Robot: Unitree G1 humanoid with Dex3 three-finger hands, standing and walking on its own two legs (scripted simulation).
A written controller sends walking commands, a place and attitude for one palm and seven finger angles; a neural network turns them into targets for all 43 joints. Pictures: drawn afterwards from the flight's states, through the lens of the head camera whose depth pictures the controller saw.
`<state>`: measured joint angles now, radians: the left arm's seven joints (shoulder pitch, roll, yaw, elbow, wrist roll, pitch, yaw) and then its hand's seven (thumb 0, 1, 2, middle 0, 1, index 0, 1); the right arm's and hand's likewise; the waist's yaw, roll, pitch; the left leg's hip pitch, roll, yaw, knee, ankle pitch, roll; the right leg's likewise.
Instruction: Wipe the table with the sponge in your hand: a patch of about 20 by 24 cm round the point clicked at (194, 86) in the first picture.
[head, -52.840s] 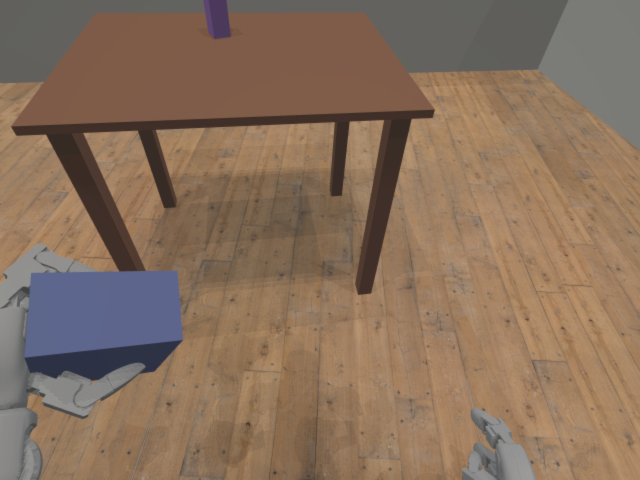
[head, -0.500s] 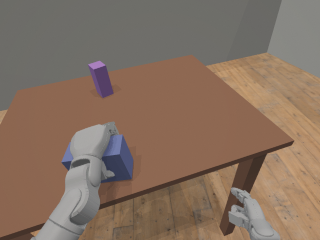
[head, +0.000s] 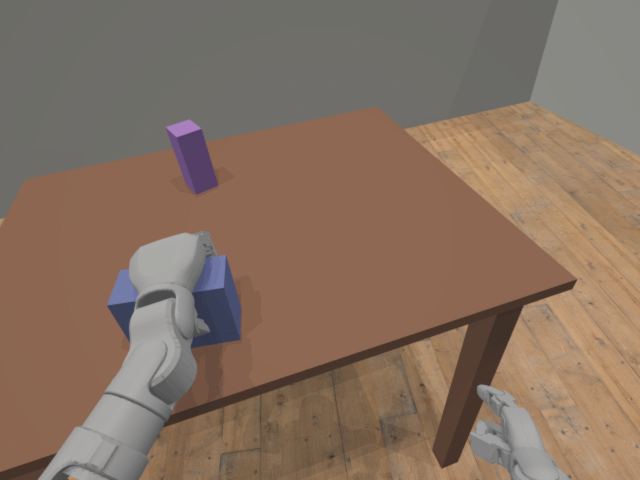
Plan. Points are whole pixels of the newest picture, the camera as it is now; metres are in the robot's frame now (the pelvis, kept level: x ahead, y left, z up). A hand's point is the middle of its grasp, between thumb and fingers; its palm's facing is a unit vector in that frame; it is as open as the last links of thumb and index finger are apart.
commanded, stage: wipe forward along the middle lane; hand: left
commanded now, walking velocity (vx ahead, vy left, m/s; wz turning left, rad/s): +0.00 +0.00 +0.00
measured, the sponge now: (185, 313) +0.31 +0.24 +0.06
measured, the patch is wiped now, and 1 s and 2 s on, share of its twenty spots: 1.00 1.00 1.00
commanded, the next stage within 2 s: slide back across to the first lane in 1.00 s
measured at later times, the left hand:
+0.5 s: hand (188, 259) +0.37 +0.25 +0.11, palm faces -0.03 -0.06 -1.00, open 10.4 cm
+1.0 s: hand (184, 239) +0.41 +0.27 +0.10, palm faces -0.05 -0.05 -1.00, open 10.4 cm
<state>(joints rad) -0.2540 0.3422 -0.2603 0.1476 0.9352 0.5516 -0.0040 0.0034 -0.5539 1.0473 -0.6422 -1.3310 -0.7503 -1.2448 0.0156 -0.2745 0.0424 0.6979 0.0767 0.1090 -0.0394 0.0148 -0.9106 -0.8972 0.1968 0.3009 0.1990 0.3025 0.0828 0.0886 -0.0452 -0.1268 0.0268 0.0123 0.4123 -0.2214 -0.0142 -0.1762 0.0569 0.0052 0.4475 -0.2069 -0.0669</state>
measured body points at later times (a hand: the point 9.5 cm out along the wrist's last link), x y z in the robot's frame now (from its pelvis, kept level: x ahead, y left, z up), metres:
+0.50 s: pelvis +0.00 +0.00 +0.00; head -0.02 -0.04 +0.45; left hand +0.37 +0.25 +0.16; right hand +0.17 -0.24 -0.12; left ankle +0.01 +0.14 -0.74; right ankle +0.03 -0.08 -0.74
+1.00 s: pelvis +0.01 +0.02 +0.00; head +0.01 -0.01 +0.45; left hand +0.41 +0.27 +0.16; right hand +0.15 -0.24 -0.12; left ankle +0.01 +0.14 -0.74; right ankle +0.03 -0.08 -0.74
